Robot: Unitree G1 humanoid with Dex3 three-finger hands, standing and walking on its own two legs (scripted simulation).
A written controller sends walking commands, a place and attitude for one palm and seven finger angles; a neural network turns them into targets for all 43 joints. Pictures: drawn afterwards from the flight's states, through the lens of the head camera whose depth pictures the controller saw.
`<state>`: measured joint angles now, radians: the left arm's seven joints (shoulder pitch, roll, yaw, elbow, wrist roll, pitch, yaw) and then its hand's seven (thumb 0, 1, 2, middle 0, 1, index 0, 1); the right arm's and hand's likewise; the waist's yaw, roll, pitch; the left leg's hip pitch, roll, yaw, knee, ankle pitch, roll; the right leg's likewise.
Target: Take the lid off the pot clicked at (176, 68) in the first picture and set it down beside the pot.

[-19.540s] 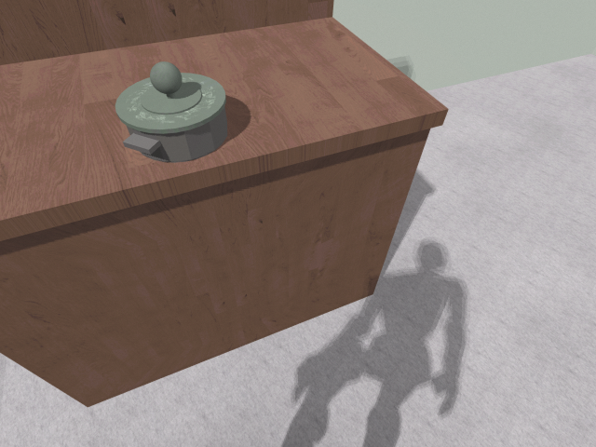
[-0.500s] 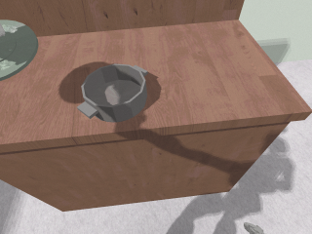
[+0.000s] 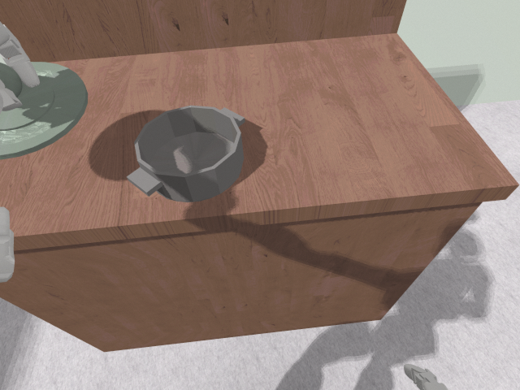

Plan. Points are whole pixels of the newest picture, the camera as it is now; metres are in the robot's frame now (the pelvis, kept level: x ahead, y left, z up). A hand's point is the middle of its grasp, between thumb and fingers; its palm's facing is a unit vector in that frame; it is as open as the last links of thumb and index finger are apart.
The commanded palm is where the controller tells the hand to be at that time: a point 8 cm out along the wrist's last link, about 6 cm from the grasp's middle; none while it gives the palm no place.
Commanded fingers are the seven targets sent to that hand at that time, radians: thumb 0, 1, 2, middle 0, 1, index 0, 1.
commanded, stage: lower the lid onto the table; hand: left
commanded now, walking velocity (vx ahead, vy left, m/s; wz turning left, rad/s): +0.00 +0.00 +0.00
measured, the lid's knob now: out of the picture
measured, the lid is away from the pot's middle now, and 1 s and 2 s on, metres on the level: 0.23 0.23 0.23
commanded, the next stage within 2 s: open the fingers wide in 1.94 s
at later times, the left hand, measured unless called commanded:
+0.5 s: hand (8, 112) +0.43 +0.33 +0.23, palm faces -0.23 -0.17 -0.96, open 7.1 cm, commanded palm +0.41 +0.34 +0.29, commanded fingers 0.00 0.63 1.06 -0.77 -1.01 -0.86 -1.06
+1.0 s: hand (25, 132) +0.43 +0.33 +0.19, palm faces -0.32 -0.18 -0.93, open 7.1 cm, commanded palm +0.43 +0.34 +0.26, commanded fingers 0.00 0.63 1.06 -0.77 -1.01 -0.86 -1.06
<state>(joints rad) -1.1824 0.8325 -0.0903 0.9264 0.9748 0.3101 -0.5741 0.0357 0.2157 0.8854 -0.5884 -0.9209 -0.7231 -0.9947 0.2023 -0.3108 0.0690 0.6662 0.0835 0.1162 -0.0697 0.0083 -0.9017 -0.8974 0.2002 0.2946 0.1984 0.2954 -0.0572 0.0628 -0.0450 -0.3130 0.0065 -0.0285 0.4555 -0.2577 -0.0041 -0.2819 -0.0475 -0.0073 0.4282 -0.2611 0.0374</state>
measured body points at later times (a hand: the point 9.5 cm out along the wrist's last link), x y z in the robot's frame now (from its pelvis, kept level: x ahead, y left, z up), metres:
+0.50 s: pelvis +0.00 +0.00 +0.00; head +0.03 -0.02 +0.45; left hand +0.44 +0.33 +0.28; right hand +0.10 -0.26 -0.13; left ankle -0.02 +0.13 -0.74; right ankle -0.03 -0.15 -0.74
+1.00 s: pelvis -0.01 +0.01 +0.00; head +0.04 +0.00 +0.45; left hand +0.45 +0.34 +0.24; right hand +0.08 -0.26 -0.13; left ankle -0.02 +0.13 -0.74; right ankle -0.03 -0.15 -0.74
